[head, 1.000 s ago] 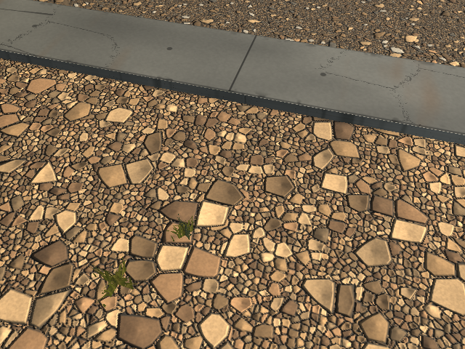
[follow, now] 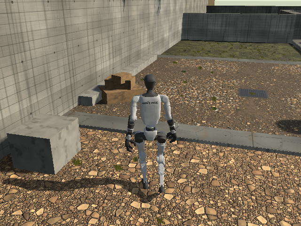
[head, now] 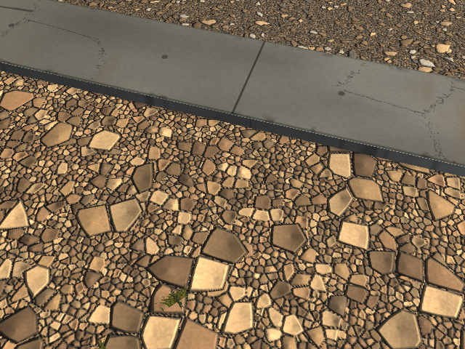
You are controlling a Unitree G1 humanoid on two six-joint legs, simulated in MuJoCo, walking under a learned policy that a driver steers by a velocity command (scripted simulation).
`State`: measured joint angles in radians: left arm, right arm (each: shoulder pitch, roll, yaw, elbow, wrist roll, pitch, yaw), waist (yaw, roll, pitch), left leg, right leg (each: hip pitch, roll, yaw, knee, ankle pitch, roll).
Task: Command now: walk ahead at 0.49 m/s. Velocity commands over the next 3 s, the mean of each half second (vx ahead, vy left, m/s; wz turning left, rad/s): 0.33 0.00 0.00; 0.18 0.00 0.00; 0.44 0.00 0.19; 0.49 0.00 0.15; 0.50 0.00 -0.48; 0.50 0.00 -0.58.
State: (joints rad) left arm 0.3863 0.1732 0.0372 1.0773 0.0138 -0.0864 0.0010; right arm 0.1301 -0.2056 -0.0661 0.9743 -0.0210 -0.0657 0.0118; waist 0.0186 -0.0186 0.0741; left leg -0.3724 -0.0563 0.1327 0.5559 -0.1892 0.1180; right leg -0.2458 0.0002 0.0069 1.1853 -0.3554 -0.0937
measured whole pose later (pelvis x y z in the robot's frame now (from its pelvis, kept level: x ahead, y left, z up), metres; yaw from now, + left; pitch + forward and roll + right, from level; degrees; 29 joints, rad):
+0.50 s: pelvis +0.25 -0.03 +0.00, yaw +1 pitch -1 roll +0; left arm 0.13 0.15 0.03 0.98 0.01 -0.08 0.01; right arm 0.35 -0.16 -0.03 1.08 -0.01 -0.05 -0.03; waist -0.03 0.02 0.09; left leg -0.25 -0.04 0.01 1.02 -0.53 0.04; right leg -0.38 0.03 -0.11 0.51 -0.13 -0.10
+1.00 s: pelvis +0.32 -0.03 +0.02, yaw +1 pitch +1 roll +0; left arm 0.22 0.21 0.06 0.99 0.03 -0.03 -0.02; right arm 0.47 -0.16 -0.05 1.14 -0.02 -0.05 -0.04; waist -0.04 0.00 -0.04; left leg -0.09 0.01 -0.01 0.30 -0.24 0.02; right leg -0.38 0.01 -0.06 0.71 -0.33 -0.04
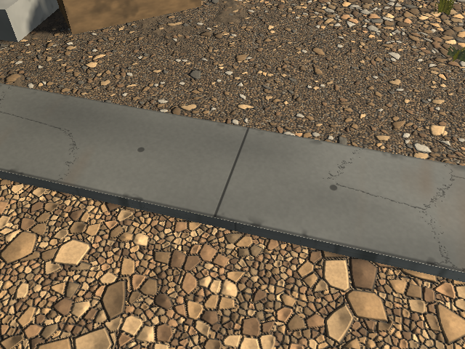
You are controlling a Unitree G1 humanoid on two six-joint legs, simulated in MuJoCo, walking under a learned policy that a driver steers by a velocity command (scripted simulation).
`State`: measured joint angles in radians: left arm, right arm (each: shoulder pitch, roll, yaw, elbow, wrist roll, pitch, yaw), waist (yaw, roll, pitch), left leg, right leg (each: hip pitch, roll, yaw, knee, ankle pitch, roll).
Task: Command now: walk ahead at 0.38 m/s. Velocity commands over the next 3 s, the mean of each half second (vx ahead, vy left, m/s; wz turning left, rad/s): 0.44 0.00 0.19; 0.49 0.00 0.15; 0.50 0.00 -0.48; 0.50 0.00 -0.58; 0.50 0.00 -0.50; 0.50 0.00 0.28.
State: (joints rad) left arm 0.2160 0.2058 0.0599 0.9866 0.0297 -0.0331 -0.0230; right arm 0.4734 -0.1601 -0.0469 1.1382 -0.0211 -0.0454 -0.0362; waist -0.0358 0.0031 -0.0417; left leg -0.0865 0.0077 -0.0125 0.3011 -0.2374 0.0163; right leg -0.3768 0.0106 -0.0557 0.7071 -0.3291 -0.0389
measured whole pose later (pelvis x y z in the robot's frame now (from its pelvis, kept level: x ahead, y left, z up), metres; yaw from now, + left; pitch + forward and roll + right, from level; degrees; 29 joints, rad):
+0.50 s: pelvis +0.21 -0.01 -0.02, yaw +8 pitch +1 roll -1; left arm 0.46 0.16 0.03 1.07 0.02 -0.11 0.03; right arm 0.04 -0.19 -0.05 0.89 -0.03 -0.04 0.05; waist 0.03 0.01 0.06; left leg -0.60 0.02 0.12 0.64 -0.07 0.12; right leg 0.16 0.03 -0.20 0.20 -0.38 -0.02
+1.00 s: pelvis +0.48 +0.05 -0.01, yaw +10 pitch +0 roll +1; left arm 0.15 0.22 0.05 0.89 0.02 -0.02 -0.04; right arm 0.38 -0.21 -0.04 1.00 -0.02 -0.10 -0.01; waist -0.04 -0.04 0.04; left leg 0.11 -0.13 0.09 0.13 -0.26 0.11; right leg -0.67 -0.07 -0.02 0.75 0.02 -0.04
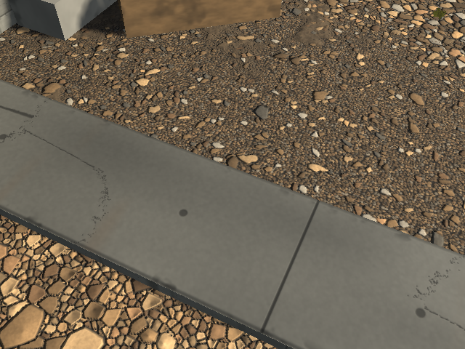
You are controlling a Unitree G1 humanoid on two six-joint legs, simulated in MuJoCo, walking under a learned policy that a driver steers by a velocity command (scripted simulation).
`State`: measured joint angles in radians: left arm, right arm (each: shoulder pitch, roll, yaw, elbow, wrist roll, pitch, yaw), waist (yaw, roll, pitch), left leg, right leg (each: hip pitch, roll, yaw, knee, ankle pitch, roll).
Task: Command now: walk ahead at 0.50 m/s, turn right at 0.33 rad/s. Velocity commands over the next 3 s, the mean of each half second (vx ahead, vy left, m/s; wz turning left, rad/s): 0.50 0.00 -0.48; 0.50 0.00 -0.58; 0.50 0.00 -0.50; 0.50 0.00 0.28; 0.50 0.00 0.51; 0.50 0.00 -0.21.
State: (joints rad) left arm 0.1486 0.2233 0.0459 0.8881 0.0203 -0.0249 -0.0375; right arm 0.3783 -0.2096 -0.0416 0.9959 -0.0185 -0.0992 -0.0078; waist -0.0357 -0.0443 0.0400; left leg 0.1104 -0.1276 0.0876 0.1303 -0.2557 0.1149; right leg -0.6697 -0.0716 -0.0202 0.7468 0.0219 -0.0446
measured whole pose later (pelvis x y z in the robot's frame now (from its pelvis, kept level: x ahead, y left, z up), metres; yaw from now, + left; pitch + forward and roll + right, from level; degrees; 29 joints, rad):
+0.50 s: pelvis +0.29 -0.04 +0.00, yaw -17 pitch +2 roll +0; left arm 0.40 0.25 0.07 0.90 0.01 -0.05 0.00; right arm 0.06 -0.24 -0.02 0.76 -0.04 -0.03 0.02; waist 0.06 0.03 0.04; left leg -0.72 0.11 -0.03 0.91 -0.14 -0.06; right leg -0.05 0.15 0.13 0.30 -0.26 -0.13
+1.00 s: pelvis +0.52 -0.11 +0.03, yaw -34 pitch +0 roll +3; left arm 0.15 0.31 0.07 0.67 0.02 0.07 -0.07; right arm 0.25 -0.29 -0.08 0.86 -0.06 -0.03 -0.02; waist 0.04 0.00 0.02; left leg -0.02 0.07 0.26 0.36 -0.65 -0.07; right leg -0.51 -0.07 -0.09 0.86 -0.42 -0.06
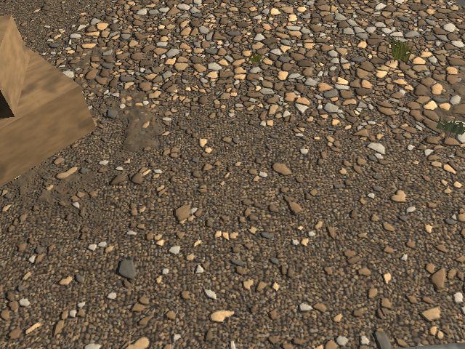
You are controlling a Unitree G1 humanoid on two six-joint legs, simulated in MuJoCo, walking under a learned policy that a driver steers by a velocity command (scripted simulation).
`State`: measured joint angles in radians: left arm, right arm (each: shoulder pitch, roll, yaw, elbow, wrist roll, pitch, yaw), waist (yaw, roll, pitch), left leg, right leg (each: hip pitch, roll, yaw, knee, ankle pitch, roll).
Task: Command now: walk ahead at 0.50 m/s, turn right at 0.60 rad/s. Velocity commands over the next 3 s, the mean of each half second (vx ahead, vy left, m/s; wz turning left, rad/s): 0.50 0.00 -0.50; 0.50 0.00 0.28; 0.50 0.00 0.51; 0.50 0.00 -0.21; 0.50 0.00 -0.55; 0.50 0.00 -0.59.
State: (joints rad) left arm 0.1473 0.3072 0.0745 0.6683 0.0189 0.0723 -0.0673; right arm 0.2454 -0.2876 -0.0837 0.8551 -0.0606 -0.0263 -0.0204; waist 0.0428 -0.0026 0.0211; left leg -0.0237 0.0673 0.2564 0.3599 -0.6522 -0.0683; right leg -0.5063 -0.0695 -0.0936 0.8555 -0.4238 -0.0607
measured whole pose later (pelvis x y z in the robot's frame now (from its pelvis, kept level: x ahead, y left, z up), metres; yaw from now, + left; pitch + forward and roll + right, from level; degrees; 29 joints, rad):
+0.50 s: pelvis +0.29 -0.04 +0.00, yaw -15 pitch +2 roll +0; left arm 0.48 0.26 0.05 0.86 0.01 -0.07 0.01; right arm 0.02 -0.25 -0.02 0.67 -0.02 -0.03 0.04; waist 0.08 0.03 0.04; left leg -0.59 0.01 0.07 0.56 -0.05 0.06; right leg 0.18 0.09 0.16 0.22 -0.41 -0.10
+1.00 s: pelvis +0.58 -0.09 +0.01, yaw -3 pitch +2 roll +1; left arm 0.01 0.23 -0.02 0.67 0.03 -0.05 -0.02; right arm 0.47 -0.25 -0.06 0.83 -0.01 -0.04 0.01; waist -0.11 -0.03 0.03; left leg -0.04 -0.12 -0.15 0.35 -0.33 0.08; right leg -0.55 -0.02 0.04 0.58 -0.10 0.03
